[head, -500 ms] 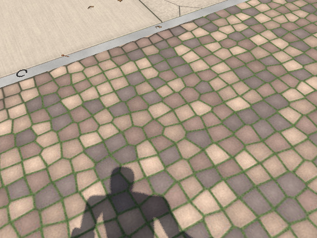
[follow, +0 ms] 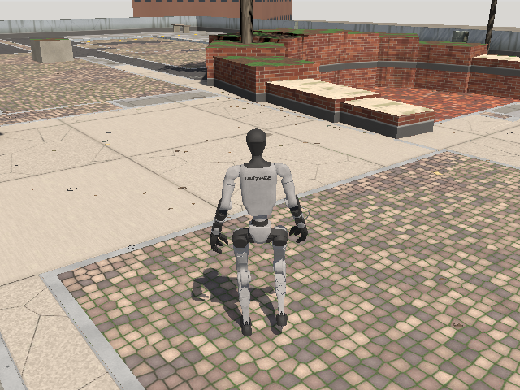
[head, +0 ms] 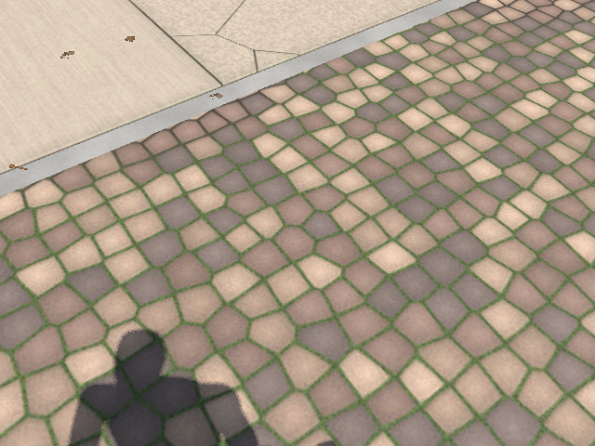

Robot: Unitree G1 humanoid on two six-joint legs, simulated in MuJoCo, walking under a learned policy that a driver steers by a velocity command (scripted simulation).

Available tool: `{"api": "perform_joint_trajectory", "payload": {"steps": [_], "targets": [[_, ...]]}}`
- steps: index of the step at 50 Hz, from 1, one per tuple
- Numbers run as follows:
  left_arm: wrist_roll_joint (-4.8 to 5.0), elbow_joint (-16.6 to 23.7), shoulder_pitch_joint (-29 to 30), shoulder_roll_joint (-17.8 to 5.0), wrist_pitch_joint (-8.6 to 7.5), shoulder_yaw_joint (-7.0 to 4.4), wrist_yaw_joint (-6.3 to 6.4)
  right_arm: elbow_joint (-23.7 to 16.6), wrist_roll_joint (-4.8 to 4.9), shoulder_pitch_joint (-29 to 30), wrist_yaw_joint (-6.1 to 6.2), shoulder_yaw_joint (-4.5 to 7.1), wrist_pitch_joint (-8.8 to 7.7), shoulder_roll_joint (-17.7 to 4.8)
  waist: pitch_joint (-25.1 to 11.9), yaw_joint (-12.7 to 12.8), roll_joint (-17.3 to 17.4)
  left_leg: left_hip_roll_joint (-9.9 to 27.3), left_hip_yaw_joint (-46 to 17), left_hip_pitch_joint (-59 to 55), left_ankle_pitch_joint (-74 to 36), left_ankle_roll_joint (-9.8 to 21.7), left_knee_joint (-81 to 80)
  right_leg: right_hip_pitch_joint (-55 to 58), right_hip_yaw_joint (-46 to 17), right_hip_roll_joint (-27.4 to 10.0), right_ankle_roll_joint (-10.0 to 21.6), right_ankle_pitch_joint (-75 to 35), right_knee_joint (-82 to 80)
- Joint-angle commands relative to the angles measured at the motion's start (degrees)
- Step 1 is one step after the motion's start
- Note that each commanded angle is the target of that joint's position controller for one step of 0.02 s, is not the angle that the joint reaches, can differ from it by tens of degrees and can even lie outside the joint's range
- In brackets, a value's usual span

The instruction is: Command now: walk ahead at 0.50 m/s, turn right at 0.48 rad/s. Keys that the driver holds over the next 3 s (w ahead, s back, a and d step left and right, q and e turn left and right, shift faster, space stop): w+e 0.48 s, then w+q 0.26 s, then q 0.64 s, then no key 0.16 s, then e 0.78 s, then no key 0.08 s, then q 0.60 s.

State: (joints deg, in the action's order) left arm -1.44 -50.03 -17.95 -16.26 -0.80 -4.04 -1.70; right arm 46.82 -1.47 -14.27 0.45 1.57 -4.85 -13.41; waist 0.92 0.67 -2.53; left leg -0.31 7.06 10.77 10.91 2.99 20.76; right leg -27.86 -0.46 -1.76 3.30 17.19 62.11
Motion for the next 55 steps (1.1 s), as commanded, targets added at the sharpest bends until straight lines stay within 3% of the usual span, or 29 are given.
{"api": "perform_joint_trajectory", "payload": {"steps": [1, 6, 12, 14, 15, 16, 17, 18, 19, 20, 21, 22, 23, 25, 28, 31, 35, 38, 41, 43, 44, 45, 46, 47, 48, 49, 51, 53, 55], "targets": [[-0.47, 3.68, 0.51, -0.92, 0.70, -0.36, -0.98, -1.12, 0.64, -2.92, 0.21, 1.66, -1.67, -5.89, 0.58, 0.04, 7.53, 15.75, -10.26, -6.18, -11.20, 5.58, -12.40, -10.20, -1.66, -3.09, -1.02, -5.14, 1.35], [-0.42, 7.45, 10.54, 0.20, 0.75, 0.53, -2.18, 1.07, 0.27, -5.53, 0.15, 1.90, -1.43, -5.91, 3.15, -1.29, 7.10, 14.21, -1.62, -6.86, -15.68, 5.32, -12.75, -12.11, 0.79, -3.20, -1.81, -14.47, -10.84], [-0.90, 11.31, 19.03, -0.52, 0.57, 1.11, -2.91, 3.65, 0.22, -9.66, 0.68, 2.80, -0.40, -8.80, 4.82, -3.15, 6.76, 16.25, 4.26, -13.11, -25.79, 3.82, -8.92, -6.66, 6.95, -0.94, 2.17, -11.42, -24.29], [-1.13, 11.15, 17.06, -1.35, 0.60, 0.66, -2.40, 4.20, 0.14, -9.83, 0.98, 3.15, 0.37, -10.41, 2.65, -1.78, 7.92, 16.40, 6.50, -15.89, -43.36, 3.03, -1.35, -1.49, 9.33, 2.54, 4.49, -5.35, -25.89], [-1.17, 10.23, 13.23, -2.16, 0.42, 0.17, -2.03, 4.42, 0.11, -9.88, 1.08, 3.38, 0.95, -11.37, 0.09, 0.00, 8.30, 16.39, 7.24, -16.57, -50.60, 2.88, 5.84, 3.16, 9.97, 4.82, 5.91, -2.41, -26.80], [-1.31, 8.20, 6.23, -3.32, -0.11, -0.63, -1.48, 4.30, 0.28, -9.61, 1.07, 3.48, 1.55, -11.98, -4.11, 3.04, 7.49, 15.93, 8.00, -14.38, -50.26, 2.36, 16.62, 11.79, 9.73, 7.06, 7.54, -2.34, -29.80], [-1.89, 4.99, -3.83, -6.44, -0.53, -2.12, -0.54, 3.24, 0.18, -8.94, 0.96, 3.28, 1.75, -11.53, -9.85, 7.57, 3.72, 14.59, 8.51, -4.64, -37.82, 0.47, 32.15, 26.60, 3.86, 4.69, 9.98, -1.77, -33.39], [-1.69, 5.24, -4.88, -13.58, -0.41, -3.90, 0.40, -0.79, 0.70, -10.57, -0.02, 1.79, 1.36, -4.67, -14.86, 4.81, -9.41, 6.61, 8.02, 19.41, 7.23, -2.89, 52.29, 43.85, -23.61, -13.01, 16.45, 3.35, -36.28], [0.21, 6.73, -5.85, -15.34, 0.23, -4.25, 0.61, -3.38, 0.36, -5.31, -0.42, 2.63, 0.73, -8.43, -18.77, 6.37, -6.24, -0.31, -4.57, 29.05, 20.41, -4.09, 61.78, 46.72, -44.28, -18.77, 20.61, -1.74, -44.98], [0.60, 5.58, -4.10, -13.91, 0.58, -3.94, 1.09, -4.73, 0.50, -0.15, -0.68, 2.59, 0.25, -8.56, -10.74, 5.86, -1.04, 3.47, -8.42, 34.12, 14.31, -3.38, 60.94, 42.54, -33.65, -16.81, 18.87, -7.08, -45.49], [0.99, 5.23, -1.53, -10.64, 0.34, -3.13, 1.43, -4.41, 0.81, -0.47, -0.66, 2.04, -0.42, -7.56, -4.68, 3.50, 1.30, 5.66, -8.12, 32.18, 9.43, -3.06, 55.61, 34.14, -26.71, -14.72, 16.89, -13.64, -45.84], [0.96, 5.47, 1.28, -8.38, -0.05, -2.49, 1.64, -3.50, 0.40, -1.42, -0.52, 2.11, -0.31, -7.31, -1.73, 0.79, 3.13, 7.18, -8.34, 28.38, 7.98, -3.14, 50.65, 27.82, -21.68, -11.26, 14.38, -18.93, -46.55], [1.38, 5.69, 3.32, -6.77, -0.43, -1.94, 1.78, -3.26, -0.70, -2.72, -0.54, 2.08, 0.62, -7.22, -1.10, -1.33, 2.62, 7.77, -8.67, 24.47, 7.70, -3.78, 47.86, 23.27, -18.22, -8.62, 13.31, -22.75, -47.37], [1.46, 5.75, 3.48, -5.46, -1.70, -1.31, 1.45, -2.38, -1.41, -5.09, -1.01, 1.97, 2.55, -6.33, -2.84, -2.85, 2.15, 7.61, -7.89, 20.72, 7.25, -4.68, 45.03, 20.55, -14.72, -6.98, 13.18, -27.79, -48.38], [1.22, 3.66, -0.13, -5.49, -3.00, -1.03, 1.14, -2.55, -1.06, -2.16, -1.76, 1.56, 3.43, -4.75, -0.80, -1.96, 1.02, 8.12, -6.20, 22.43, 0.78, -4.80, 38.23, 19.44, -10.68, -6.01, 11.55, -27.57, -52.10], [1.09, 2.30, -3.18, -5.50, -3.47, -0.74, 0.99, -3.99, -0.39, 4.33, -1.97, 1.60, 3.51, -5.26, 1.42, 0.51, 0.16, 8.39, -6.12, 26.97, -6.08, -3.91, 31.25, 23.26, -8.29, -5.97, 8.84, -27.84, -53.73], [0.51, 0.88, -5.55, -5.39, -4.00, -0.25, 1.37, -5.24, 0.26, 9.96, -2.50, 1.25, 3.21, -4.80, 3.09, 2.59, -0.09, 6.37, -6.16, 28.96, -11.48, -2.09, 23.57, 28.67, -4.49, -7.23, 7.03, -28.25, -55.09], [-0.07, -0.60, -6.66, -4.72, -4.05, 0.29, 2.16, -6.38, 0.15, 13.24, -2.95, 0.93, 2.85, -4.30, 5.64, 3.20, 0.66, 3.86, -5.56, 28.78, -11.05, -0.54, 18.00, 31.95, -0.89, -8.52, 6.49, -34.20, -54.41], [0.03, -1.33, -5.05, -5.17, -3.87, 0.70, 3.24, -5.76, -0.48, 10.28, -2.85, 0.91, 2.20, -4.14, 3.65, 1.22, -0.94, -0.52, -1.40, 19.86, -7.15, 1.52, 13.34, 33.12, 3.09, -8.36, 3.97, -57.48, -45.86], [-0.08, -1.32, -3.31, -7.10, -3.57, 0.28, 3.95, -2.70, -0.65, 0.05, -2.22, 1.80, 1.68, -6.19, -2.07, -2.68, -2.51, -4.41, -0.32, 10.24, -4.39, 3.65, 10.84, 34.10, 3.80, -7.72, 2.37, -68.45, -31.51], [0.55, -0.90, -1.86, -7.96, -3.40, 0.13, 4.07, -0.58, -1.27, -7.18, -1.87, 2.38, 0.96, -7.27, -5.31, -6.31, -1.50, -4.33, -1.69, 1.34, -11.37, 5.06, 4.49, 30.37, 5.18, -6.20, 1.36, -61.46, -19.75], [1.22, 1.31, -1.21, -7.06, -3.82, 0.51, 4.13, 0.42, -1.92, -13.54, -1.35, 3.69, 0.65, -11.91, -11.21, -8.67, 3.79, 6.13, -12.68, -12.43, -31.99, 8.96, 6.25, 18.55, 7.49, -2.14, -0.37, -37.02, -1.07], [3.00, 3.04, -8.35, -1.82, -3.86, 1.34, 3.71, -1.08, -0.37, -10.71, -1.15, 5.05, 1.30, -17.13, -20.47, -2.57, 18.79, 24.66, -38.86, -29.56, -67.96, 21.89, 9.07, -1.26, 5.24, 9.94, -3.52, 16.79, 21.89], [0.44, 2.12, -6.73, -5.45, -3.21, 0.94, 3.66, -1.40, 2.79, -10.52, -1.58, 5.21, 1.72, -15.37, -23.84, -4.32, 6.30, 22.62, -36.48, -27.34, -69.37, 22.92, 7.28, -3.14, -3.49, 5.96, -3.29, 12.44, 23.62], [0.66, 3.19, -2.54, -4.74, -3.07, 1.12, 3.43, -2.33, 2.70, -5.83, -1.20, 4.62, 2.16, -12.80, -15.95, -3.60, 4.88, 20.31, -31.02, -20.21, -58.50, 21.31, 4.72, -5.45, -4.01, 3.31, -3.50, 8.97, 22.21], [0.26, 3.57, -0.38, -4.55, -2.96, 1.24, 3.29, -2.62, 2.27, -2.41, -0.84, 3.51, 2.90, -8.83, -7.91, -1.94, 1.05, 16.55, -26.95, -10.89, -49.31, 18.00, 1.24, -5.61, -3.23, 1.11, -3.62, 7.13, 16.85], [-0.92, 4.57, 0.47, -4.10, -0.73, 1.22, 2.91, -2.43, 1.99, -0.77, -0.27, 2.86, 3.66, -7.16, -3.44, 0.39, 1.91, 11.36, -22.81, -1.21, -41.77, 14.53, -2.06, -1.94, -2.83, -0.30, -4.68, 5.98, 9.63], [-0.83, 4.73, -1.13, -2.85, 1.08, 1.44, 2.90, -2.41, 1.22, -1.04, -0.67, 3.42, 3.56, -9.30, -4.87, 1.33, 3.33, 9.49, -21.12, 2.60, -41.55, 13.60, -2.40, 1.13, -1.70, 0.63, -5.59, 4.82, 6.09], [-0.60, 5.29, -0.56, -2.76, 1.72, 1.41, 3.06, -2.85, 0.95, -0.74, -0.83, 4.05, 3.72, -10.99, -5.97, 1.44, 4.35, 8.28, -21.06, 4.04, -36.66, 12.71, -2.75, 0.96, -1.49, 0.65, -6.16, 2.96, 2.90]]}}
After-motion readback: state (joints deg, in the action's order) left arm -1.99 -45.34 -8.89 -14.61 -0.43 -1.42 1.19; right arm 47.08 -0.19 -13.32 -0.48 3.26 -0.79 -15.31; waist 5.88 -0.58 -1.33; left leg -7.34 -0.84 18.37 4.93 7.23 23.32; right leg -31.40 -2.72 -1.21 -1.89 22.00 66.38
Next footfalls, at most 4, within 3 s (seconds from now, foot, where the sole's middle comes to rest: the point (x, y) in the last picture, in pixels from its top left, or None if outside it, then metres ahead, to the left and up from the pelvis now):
0.34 right None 0.30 -0.14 -0.78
0.90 left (331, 388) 0.64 -0.08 -0.78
1.50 right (406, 392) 0.63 -0.25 -0.78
1.94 left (326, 415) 0.57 -0.06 -0.78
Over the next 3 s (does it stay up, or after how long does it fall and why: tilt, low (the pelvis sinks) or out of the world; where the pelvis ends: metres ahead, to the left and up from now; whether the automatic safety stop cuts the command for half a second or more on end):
stays up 0.52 -0.16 -0.02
